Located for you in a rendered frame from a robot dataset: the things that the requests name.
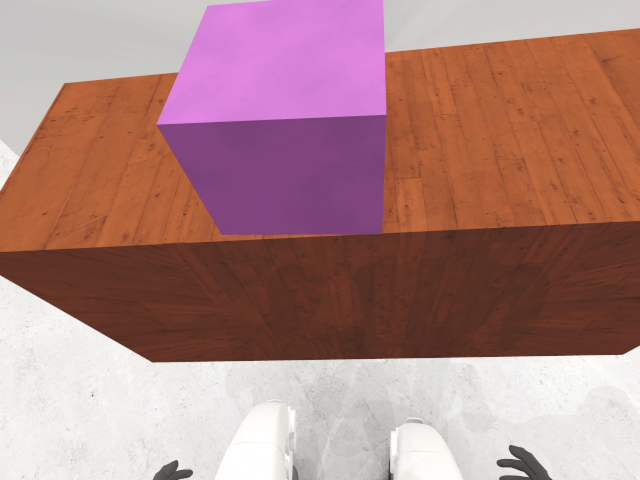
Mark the robot right hand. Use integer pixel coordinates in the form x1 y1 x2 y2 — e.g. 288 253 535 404
496 445 552 480

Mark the pedestal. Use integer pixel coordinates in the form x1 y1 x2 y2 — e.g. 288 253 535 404
0 28 640 363

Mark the left robot shin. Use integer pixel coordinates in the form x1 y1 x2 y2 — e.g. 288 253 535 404
267 400 293 480

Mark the robot left thigh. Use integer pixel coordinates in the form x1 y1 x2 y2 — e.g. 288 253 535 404
215 402 296 480

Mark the carton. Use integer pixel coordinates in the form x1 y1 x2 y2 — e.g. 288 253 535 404
156 0 386 235

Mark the robot left hand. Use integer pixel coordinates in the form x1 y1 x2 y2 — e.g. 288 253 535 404
153 460 193 480

